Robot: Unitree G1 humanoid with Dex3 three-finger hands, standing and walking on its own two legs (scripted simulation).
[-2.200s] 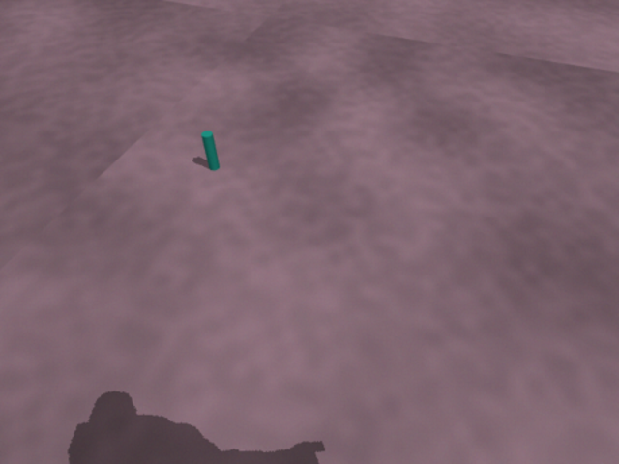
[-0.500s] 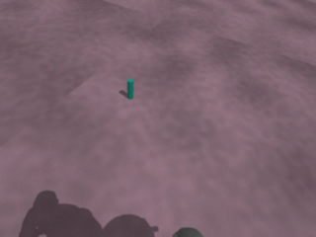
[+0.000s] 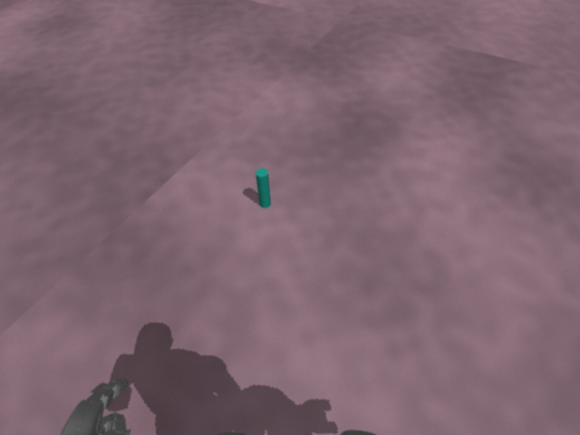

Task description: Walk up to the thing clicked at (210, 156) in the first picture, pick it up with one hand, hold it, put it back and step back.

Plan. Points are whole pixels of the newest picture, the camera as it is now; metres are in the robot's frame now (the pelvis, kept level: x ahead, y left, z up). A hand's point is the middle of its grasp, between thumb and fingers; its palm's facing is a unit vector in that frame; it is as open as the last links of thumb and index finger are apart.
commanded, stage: walk up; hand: left
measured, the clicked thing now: (263, 189) +1.12 +0.13 -0.67
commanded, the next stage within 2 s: none
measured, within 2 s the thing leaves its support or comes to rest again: neither
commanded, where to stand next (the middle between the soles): +0.77 -0.04 m, yaw +0 degrees
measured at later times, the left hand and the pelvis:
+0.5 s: hand (132, 360) +0.26 +0.28 -0.16, palm faces -0.05 -0.95 -0.30, open 7.4 cm; pelvis +0.23 +0.02 +0.00, yaw -1 degrees
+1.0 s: hand (194, 232) +0.49 +0.20 -0.11, palm faces -0.02 -0.91 -0.41, open 7.4 cm; pelvis +0.42 -0.06 +0.01, yaw -2 degrees
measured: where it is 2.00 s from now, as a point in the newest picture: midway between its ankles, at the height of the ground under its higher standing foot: (308, 282)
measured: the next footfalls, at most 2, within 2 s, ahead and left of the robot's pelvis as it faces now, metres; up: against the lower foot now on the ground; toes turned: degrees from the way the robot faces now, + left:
left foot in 0.32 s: +0.32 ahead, +0.13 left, +0.00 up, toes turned +5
right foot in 0.78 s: +0.49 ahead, -0.17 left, +0.00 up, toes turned -6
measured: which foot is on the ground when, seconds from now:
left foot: up 0.00-0.30, down 0.32-0.82, up 0.84-1.00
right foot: down 0.00-0.36, up 0.38-0.76, down 0.78-1.00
